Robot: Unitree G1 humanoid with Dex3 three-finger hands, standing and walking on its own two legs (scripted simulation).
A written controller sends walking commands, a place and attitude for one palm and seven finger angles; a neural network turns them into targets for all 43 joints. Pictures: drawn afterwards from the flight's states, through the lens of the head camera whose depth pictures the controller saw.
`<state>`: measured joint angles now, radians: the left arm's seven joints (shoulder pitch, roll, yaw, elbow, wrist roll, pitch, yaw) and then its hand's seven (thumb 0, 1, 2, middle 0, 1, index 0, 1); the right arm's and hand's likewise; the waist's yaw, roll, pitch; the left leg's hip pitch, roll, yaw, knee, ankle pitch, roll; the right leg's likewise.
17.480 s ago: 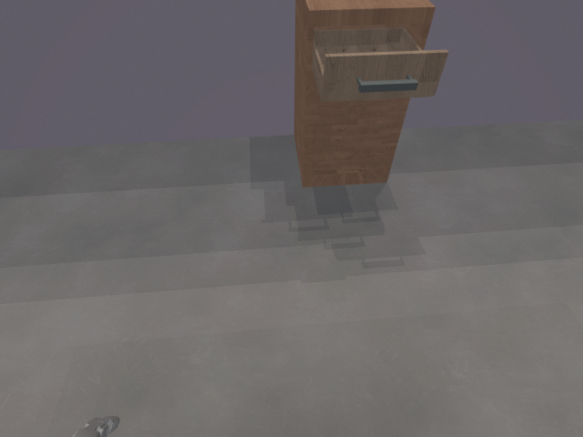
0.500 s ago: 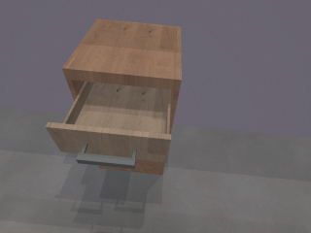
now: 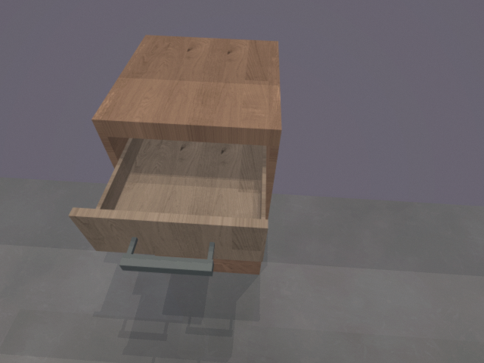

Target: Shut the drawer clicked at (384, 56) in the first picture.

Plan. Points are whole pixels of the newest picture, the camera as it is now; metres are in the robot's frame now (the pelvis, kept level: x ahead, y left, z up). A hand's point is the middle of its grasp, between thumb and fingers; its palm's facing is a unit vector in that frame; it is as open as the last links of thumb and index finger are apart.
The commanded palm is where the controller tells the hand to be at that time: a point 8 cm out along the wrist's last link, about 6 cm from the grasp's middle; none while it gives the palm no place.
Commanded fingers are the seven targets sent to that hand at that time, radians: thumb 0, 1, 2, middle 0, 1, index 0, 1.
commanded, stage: come to a stop and stand still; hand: left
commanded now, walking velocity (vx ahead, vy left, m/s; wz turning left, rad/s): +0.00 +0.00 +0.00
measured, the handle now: (170, 254) +0.33 +0.17 -0.08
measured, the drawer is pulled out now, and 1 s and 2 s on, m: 0.23 0.23 0.23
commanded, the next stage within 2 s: look again from close up in 0.66 s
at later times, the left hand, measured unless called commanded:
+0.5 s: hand out of the picture +0.01 +0.15 -0.18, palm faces +0.03 -0.99 -0.17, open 7.3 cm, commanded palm none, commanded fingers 0.00 0.90 0.90 -0.20 -0.30 -0.20 -0.30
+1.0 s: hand out of the picture +0.02 +0.16 -0.18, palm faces +0.01 -0.98 -0.21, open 7.4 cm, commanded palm none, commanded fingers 0.00 0.90 0.90 -0.20 -0.30 -0.20 -0.30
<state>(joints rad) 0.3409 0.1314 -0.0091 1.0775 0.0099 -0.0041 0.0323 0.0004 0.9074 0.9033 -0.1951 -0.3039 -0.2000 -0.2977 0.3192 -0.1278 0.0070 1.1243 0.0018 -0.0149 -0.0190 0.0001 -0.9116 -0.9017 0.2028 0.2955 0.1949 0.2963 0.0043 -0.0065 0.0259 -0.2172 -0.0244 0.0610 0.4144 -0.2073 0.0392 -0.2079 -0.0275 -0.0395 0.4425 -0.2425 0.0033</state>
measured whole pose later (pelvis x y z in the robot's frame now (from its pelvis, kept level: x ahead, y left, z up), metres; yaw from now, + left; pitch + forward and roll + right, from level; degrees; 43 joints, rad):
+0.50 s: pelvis +0.02 -0.01 +0.00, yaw +0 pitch +0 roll +0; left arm 0.34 0.12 -0.02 1.09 0.01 -0.02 0.04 0.00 0.91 0.90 -0.19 -0.30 -0.20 -0.30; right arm 0.30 -0.12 0.01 1.15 0.00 -0.03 -0.03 0.00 -0.92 -0.90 0.20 0.30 0.19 0.30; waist 0.00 -0.01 0.02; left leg -0.16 -0.01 0.06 0.41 -0.25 0.02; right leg -0.15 -0.01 -0.04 0.43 -0.27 -0.01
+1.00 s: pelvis +0.02 +0.00 -0.01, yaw +0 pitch +0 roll +0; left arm 0.32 0.14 -0.02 1.08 0.01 -0.01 0.04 0.00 0.91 0.90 -0.20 -0.30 -0.20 -0.30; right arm 0.31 -0.16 0.01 1.07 -0.01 -0.02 -0.03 0.01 -0.92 -0.90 0.20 0.30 0.19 0.30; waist -0.01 0.04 0.01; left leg -0.24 0.00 0.05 0.55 -0.31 0.03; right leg -0.21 -0.01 -0.05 0.53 -0.33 -0.01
